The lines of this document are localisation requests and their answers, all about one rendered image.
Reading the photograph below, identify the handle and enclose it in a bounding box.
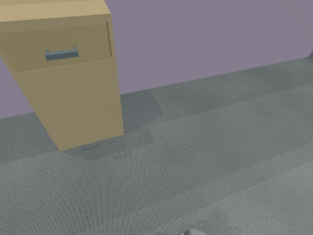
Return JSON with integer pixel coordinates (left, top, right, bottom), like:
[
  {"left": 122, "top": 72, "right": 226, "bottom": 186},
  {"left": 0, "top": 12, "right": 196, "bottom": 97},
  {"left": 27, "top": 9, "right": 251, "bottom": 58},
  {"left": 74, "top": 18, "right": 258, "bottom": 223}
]
[{"left": 45, "top": 45, "right": 79, "bottom": 61}]

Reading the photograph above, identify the cabinet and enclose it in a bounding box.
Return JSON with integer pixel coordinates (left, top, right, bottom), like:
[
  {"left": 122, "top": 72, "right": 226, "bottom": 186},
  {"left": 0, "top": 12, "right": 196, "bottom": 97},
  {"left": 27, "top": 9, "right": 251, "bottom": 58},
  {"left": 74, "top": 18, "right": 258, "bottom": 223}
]
[{"left": 0, "top": 0, "right": 124, "bottom": 151}]

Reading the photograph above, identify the drawer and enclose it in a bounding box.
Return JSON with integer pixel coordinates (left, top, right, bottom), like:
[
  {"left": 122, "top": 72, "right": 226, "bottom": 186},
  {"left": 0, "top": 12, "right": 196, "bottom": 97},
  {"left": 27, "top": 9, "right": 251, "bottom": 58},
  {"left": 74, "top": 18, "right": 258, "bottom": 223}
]
[{"left": 0, "top": 23, "right": 112, "bottom": 72}]

